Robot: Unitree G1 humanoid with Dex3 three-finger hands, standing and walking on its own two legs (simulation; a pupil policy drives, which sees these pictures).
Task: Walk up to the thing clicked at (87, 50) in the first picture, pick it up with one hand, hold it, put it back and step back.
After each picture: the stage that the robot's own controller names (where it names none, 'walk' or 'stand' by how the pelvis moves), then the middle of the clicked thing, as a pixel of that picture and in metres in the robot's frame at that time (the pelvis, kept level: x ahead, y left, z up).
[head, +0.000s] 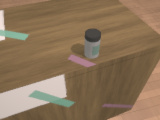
stand; (92, 44) +0.55 -0.02 +0.04
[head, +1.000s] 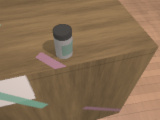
rise first; (63, 42) +0.48 +0.09 +0.08
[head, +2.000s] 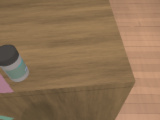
rise first; (12, 64) +0.37 +0.26 +0.08
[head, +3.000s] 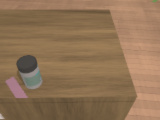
stand; (30, 72) +0.39 +0.21 +0.05
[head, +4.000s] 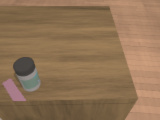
stand; (28, 74) +0.38 +0.21 +0.04
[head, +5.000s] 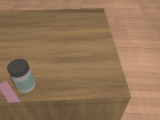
stand; (22, 76) +0.38 +0.24 +0.04
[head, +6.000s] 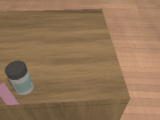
stand; (20, 78) +0.37 +0.24 +0.04
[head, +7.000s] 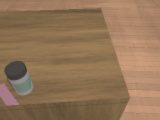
rise first; (20, 78) +0.37 +0.24 +0.04
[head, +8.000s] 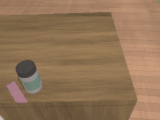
rise first; (29, 77) +0.37 +0.24 +0.05
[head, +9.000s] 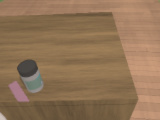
go down; (31, 76) +0.38 +0.23 +0.05
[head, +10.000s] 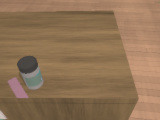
go down; (31, 73) +0.39 +0.23 +0.05
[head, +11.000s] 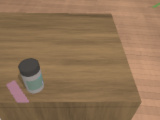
go down; (32, 76) +0.38 +0.21 +0.06
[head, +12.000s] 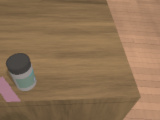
close in; (22, 72) +0.36 +0.21 +0.07
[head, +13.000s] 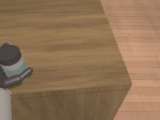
close; (13, 65) +0.39 +0.23 +0.09
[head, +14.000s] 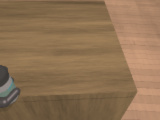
lift; (1, 86) +0.31 +0.26 +0.09
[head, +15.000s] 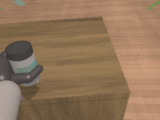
lift; (24, 64) +0.32 +0.18 +0.20
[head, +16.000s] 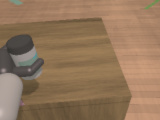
hold; (25, 58) +0.34 +0.18 +0.21
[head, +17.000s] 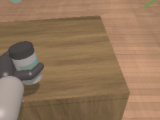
hold; (26, 63) +0.35 +0.19 +0.17
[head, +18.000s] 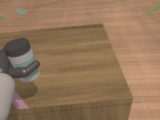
crouch; (23, 60) +0.34 +0.19 +0.21
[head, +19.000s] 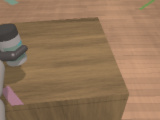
lower; (11, 45) +0.40 +0.23 +0.21
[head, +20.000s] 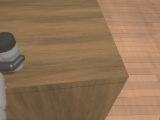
lower; (8, 52) +0.43 +0.23 +0.10
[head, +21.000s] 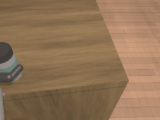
lower; (6, 63) +0.39 +0.24 +0.10
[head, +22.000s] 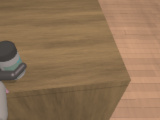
lower; (9, 61) +0.40 +0.23 +0.10
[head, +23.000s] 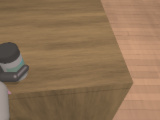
lower; (12, 62) +0.39 +0.23 +0.10
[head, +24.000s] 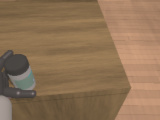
withdraw; (21, 74) +0.36 +0.21 +0.09
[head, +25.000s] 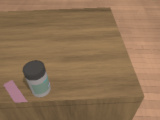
sink last; (37, 79) +0.35 +0.19 +0.08
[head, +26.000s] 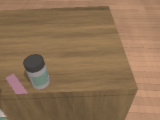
stand; (37, 72) +0.38 +0.20 +0.07
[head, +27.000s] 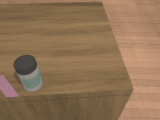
stand; (29, 73) +0.37 +0.20 +0.07
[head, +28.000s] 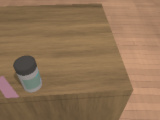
stand; (29, 74) +0.37 +0.20 +0.08
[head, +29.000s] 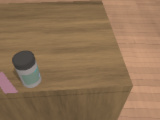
stand; (27, 69) +0.38 +0.21 +0.09
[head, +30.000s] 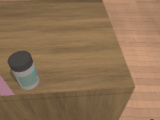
stand; (25, 71) +0.36 +0.20 +0.10
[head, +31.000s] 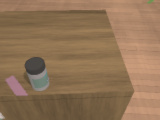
stand; (37, 74) +0.39 +0.19 +0.05
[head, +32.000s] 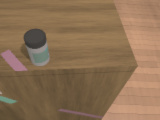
walk; (37, 48) +0.44 +0.16 +0.07
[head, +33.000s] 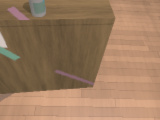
walk; (36, 1) +0.69 +0.24 +0.06
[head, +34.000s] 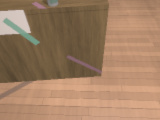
stand; out of the picture +0.98 +0.24 +0.06
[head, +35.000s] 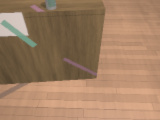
stand; out of the picture +0.99 +0.23 +0.04
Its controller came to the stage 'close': yes
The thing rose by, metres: 0.22
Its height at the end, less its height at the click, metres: +0.00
